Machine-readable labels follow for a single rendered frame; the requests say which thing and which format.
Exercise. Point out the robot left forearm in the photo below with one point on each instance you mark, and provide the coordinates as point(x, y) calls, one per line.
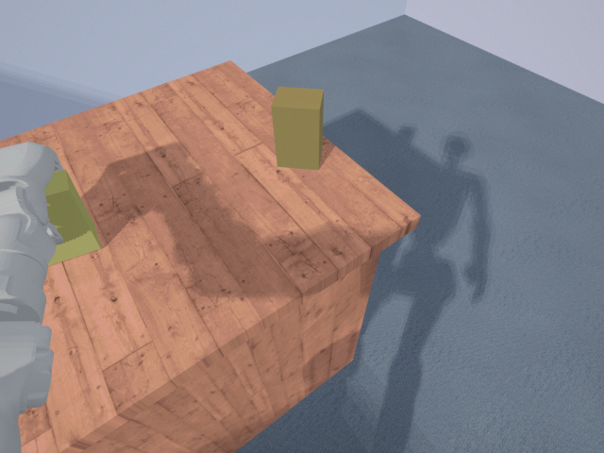
point(25, 249)

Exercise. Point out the left robot hand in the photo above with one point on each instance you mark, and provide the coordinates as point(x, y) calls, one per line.
point(36, 162)

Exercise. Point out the robot left upper arm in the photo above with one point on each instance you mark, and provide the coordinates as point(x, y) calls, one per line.
point(25, 376)

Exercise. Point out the table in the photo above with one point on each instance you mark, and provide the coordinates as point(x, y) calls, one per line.
point(226, 289)

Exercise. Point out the sponge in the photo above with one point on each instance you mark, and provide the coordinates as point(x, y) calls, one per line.
point(69, 215)

